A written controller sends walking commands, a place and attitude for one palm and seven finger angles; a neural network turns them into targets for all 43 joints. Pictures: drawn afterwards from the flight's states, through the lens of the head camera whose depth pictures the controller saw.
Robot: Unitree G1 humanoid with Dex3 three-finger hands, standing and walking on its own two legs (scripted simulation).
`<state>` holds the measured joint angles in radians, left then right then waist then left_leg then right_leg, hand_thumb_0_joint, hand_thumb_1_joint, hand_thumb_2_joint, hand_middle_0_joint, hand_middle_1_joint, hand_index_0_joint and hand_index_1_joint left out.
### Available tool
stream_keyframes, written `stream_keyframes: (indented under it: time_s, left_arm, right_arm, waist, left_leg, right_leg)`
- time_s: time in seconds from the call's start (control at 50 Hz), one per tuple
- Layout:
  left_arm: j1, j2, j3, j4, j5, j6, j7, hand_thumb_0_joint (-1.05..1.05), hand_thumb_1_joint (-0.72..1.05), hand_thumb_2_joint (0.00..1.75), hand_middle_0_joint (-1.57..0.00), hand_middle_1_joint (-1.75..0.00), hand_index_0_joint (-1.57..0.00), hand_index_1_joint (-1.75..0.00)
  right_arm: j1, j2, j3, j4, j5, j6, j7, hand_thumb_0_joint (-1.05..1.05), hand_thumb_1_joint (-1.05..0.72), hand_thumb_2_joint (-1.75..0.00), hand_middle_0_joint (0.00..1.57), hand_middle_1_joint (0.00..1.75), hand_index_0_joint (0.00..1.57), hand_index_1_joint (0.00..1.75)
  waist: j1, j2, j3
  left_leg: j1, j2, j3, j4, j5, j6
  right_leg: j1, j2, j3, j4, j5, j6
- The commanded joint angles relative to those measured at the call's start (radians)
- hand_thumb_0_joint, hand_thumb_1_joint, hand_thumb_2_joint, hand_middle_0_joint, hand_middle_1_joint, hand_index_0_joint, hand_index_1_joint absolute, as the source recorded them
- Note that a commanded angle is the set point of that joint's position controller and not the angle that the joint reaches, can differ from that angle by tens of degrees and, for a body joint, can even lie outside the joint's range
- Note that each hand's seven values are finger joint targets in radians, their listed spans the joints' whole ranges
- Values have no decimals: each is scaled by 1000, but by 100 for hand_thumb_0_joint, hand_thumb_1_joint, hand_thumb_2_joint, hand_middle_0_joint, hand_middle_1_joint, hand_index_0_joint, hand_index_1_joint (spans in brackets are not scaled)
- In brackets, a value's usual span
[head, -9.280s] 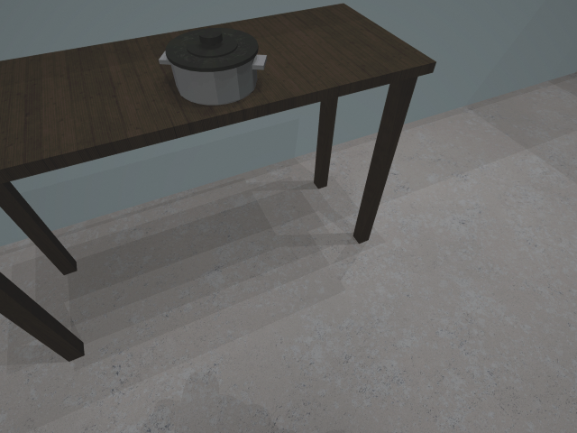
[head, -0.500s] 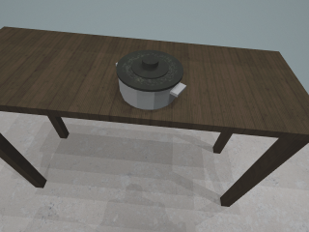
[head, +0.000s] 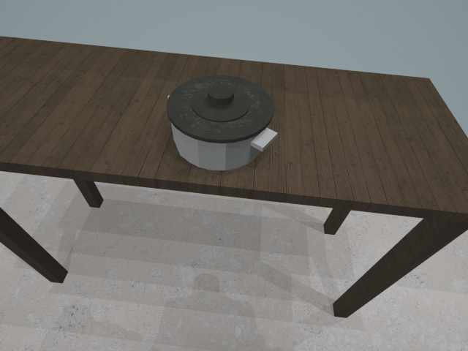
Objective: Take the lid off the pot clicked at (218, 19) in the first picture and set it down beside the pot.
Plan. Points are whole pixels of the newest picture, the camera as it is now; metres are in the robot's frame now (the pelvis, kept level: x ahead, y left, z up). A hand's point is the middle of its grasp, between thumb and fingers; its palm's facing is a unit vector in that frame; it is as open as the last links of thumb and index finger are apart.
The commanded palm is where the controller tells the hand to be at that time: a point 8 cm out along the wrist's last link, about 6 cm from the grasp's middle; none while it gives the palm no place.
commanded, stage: shuffle to correct the standing spot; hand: left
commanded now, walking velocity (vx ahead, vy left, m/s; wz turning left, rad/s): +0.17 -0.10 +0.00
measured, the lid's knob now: (220, 94) +0.52 +0.07 +0.17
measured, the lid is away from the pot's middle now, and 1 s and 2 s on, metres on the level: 0.00 0.00 0.00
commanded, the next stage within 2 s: come to a stop and stand still in 0.02 s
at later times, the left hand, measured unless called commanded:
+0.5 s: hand out of the picture +0.13 +0.19 -0.16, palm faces +0.05 -0.99 -0.16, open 7.3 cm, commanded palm none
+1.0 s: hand out of the picture +0.06 +0.13 -0.16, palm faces +0.04 -0.98 -0.18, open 7.3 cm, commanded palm none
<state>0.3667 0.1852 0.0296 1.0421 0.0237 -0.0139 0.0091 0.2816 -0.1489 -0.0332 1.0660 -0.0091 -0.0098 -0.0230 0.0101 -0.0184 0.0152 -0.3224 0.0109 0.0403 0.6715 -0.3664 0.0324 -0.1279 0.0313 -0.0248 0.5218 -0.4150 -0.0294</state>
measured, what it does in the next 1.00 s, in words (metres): steps on the spot: left foot, then right foot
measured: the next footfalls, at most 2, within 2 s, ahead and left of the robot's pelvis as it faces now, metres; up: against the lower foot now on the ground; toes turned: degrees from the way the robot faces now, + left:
left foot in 0.20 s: +0.13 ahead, +0.08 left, +0.00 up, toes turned +2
right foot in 0.66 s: +0.06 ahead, -0.15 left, +0.00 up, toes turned +1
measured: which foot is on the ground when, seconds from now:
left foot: up 0.00-0.18, down 0.20-1.00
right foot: down 0.00-0.20, up 0.22-0.64, down 0.66-1.00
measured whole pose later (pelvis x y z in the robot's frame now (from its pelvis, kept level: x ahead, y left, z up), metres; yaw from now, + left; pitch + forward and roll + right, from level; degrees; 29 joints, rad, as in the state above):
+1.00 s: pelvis +0.05 -0.04 +0.01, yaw +1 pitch -1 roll +0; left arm 0.28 0.18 0.01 1.04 0.01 0.01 0.02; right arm 0.30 -0.14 -0.02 1.10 -0.01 0.01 -0.02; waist -0.01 -0.02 0.05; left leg -0.25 0.02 0.03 0.45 -0.18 -0.01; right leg -0.14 0.01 -0.01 0.46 -0.30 -0.02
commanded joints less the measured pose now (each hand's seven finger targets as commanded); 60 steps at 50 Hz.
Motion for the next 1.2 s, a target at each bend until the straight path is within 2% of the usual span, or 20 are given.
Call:
stream_keyframes:
  time_s: [0.0, 0.06, 0.12, 0.14, 0.16, 0.18, 0.2, 0.24, 0.28, 0.3, 0.36, 0.5, 0.58, 0.64, 0.7, 0.8, 1.1, 1.12, 1.14, 1.18]
  left_arm:
    - [229, 113, 35, 4, 4, -26, 24, 0, 90, 90, -20, -30, -20, -30]
    - [171, 105, 34, -3, 13, -30, 34, 0, 90, 90, -20, -30, -20, -30]
    - [39, 110, 30, -30, -2, -32, 26, 0, 90, 90, -20, -30, -20, -30]
    - [41, 97, 27, -31, -7, -31, 26, 0, 90, 90, -20, -30, -20, -30]
    - [93, 64, 23, -35, -18, -30, 25, 0, 90, 90, -20, -30, -20, -30]
    - [84, 44, 16, -50, -27, -32, 30, 0, 90, 90, -20, -30, -20, -30]
    - [72, 71, 23, -71, -28, -19, 40, 0, 90, 90, -20, -30, -20, -30]
    - [1, 49, 25, -63, -17, 4, 43, 0, 90, 90, -20, -30, -20, -30]
    - [15, 23, 21, -50, -12, 24, 31, 0, 90, 90, -20, -30, -20, -30]
    - [9, 21, 22, -52, -13, 30, 28, 0, 90, 90, -20, -30, -20, -30]
    - [-4, 22, 28, -78, -4, 46, 27, 0, 90, 90, -20, -30, -20, -30]
    - [-134, 31, 27, -155, -1, 37, 20, 0, 90, 90, -20, -30, -20, -30]
    - [-85, 56, 29, -137, -4, 17, 23, 0, 90, 90, -20, -30, -20, -30]
    - [-108, 146, 23, -141, -5, 3, 25, 0, 90, 90, -20, -30, -20, -30]
    - [-141, 127, 13, -132, -11, -3, 20, 0, 90, 90, -20, -30, -20, -30]
    - [-95, 109, 6, -94, -18, -1, 21, 0, 90, 90, -20, -30, -20, -30]
    - [-13, 77, 0, -4, -17, -7, 22, 0, 90, 90, -20, -30, -20, -30]
    - [86, 70, -9, 34, 6, -34, 64, 0, 90, 90, -20, -30, -20, -30]
    - [12, 125, -9, -18, -2, -44, 59, 0, 90, 90, -20, -30, -20, -30]
    - [-39, 102, -13, -46, -5, -46, 52, 0, 90, 90, -20, -30, -20, -30]
  right_arm:
    - [-169, -80, -26, -128, -2, -32, -3, 0, -90, -90, 20, 30, 20, 30]
    - [-191, -51, -23, -145, 3, -29, 6, 0, -90, -90, 20, 30, 20, 30]
    - [-32, -34, -19, -101, 3, -32, 7, 0, -90, -90, 20, 30, 20, 30]
    - [72, -56, -21, -64, 1, -41, -2, 0, -90, -90, 20, 30, 20, 30]
    - [144, -145, -36, -54, -12, -49, -13, 0, -90, -90, 20, 30, 20, 30]
    - [203, -190, -40, -53, -4, -37, -18, 0, -90, -90, 20, 30, 20, 30]
    - [154, -204, -39, -79, 0, -26, -16, 0, -90, -90, 20, 30, 20, 30]
    - [11, -119, -8, -97, -4, -29, -29, 0, -90, -90, 20, 30, 20, 30]
    - [-54, -102, 1, -104, -7, -33, -28, 0, -90, -90, 20, 30, 20, 30]
    - [-56, -104, -5, -106, -6, -32, -29, 0, -90, -90, 20, 30, 20, 30]
    - [-66, -128, -26, -121, -7, -17, -22, 0, -90, -90, 20, 30, 20, 30]
    - [-26, -139, -43, -133, -19, -3, -11, 0, -90, -90, 20, 30, 20, 30]
    - [-18, -141, -43, -130, -9, -1, -5, 0, -90, -90, 20, 30, 20, 30]
    - [-12, -68, -23, -132, 3, 4, 5, 0, -90, -90, 20, 30, 20, 30]
    - [-12, -87, -22, -100, -6, 9, 4, 0, -90, -90, 20, 30, 20, 30]
    - [-3, -91, -8, -49, -3, 3, 2, 0, -90, -90, 20, 30, 20, 30]
    - [31, -77, 2, 6, 0, -6, -7, 0, -90, -90, 20, 30, 20, 30]
    - [-83, -116, 5, -63, 3, -20, -2, 0, -90, -90, 20, 30, 20, 30]
    - [-5, -48, 11, -85, 3, -8, 7, 0, -90, -90, 20, 30, 20, 30]
    - [43, -70, 11, -76, -2, -6, 12, 0, -90, -90, 20, 30, 20, 30]
  waist:
    - [75, -102, 87]
    - [40, -103, 96]
    - [-69, -102, 56]
    - [-101, -61, -2]
    - [-102, 141, -102]
    - [-103, 216, -138]
    - [-79, 143, -123]
    - [-29, 173, 36]
    - [8, 146, 49]
    - [9, 76, 29]
    - [1, 118, -40]
    - [-35, 148, -46]
    - [-4, 91, -78]
    - [-27, -96, -36]
    - [-29, -167, -35]
    - [-14, -29, 33]
    - [-10, 2, 48]
    - [33, 36, 66]
    - [-47, -14, -6]
    - [-64, 17, -21]
  left_leg:
    - [-403, 3, 11, 321, -208, -10]
    - [-342, 2, 36, 234, -166, -9]
    - [62, -45, 99, -56, 87, -5]
    - [254, -12, 25, -155, 264, 10]
    - [430, 236, -285, -190, 626, 116]
    - [385, 399, -435, -287, 986, 232]
    - [301, 428, -419, -289, 993, 264]
    - [73, 367, -362, -352, 809, 245]
    - [46, 279, -233, -374, 735, 179]
    - [60, 271, -228, -377, 725, 174]
    - [104, 240, -167, -392, 576, 148]
    - [155, 233, -208, -393, 464, 140]
    - [104, 173, -182, -306, 368, 72]
    - [45, 21, -51, -205, 85, -36]
    - [111, 32, -40, -213, 182, -41]
    - [135, 65, -74, -256, 238, -34]
    - [148, 77, -89, -279, 243, -25]
    - [98, 75, -48, -51, 291, -40]
    - [62, 40, -45, -79, 68, -34]
    - [103, 45, -49, -130, 129, -28]
  right_leg:
    - [241, -334, 357, -144, 744, -257]
    - [172, -281, 269, -137, 730, -223]
    - [-54, -185, 108, -46, 726, -127]
    - [-108, -142, 80, 132, 753, -79]
    - [-259, -41, 10, 367, 437, -8]
    - [-263, 10, 24, 568, -170, 0]
    - [-265, -3, 88, 663, -211, -6]
    - [-260, -64, 122, 607, -164, 16]
    - [-223, -73, 79, 509, -106, 32]
    - [-210, -68, 67, 475, -91, 32]
    - [-213, -61, 27, 413, -31, 47]
    - [-212, -53, 10, 240, -40, 39]
    - [-25, -49, 4, -91, 169, 38]
    - [-64, -269, 228, -203, 317, -53]
    - [-104, -196, 170, -182, 331, -39]
    - [-132, -145, 135, -194, 212, -20]
    - [-111, -123, 107, -195, 222, -17]
    - [-122, -188, 207, -202, 655, 21]
    - [-81, -234, 215, -184, 545, -19]
    - [-130, -179, 167, -149, 304, -55]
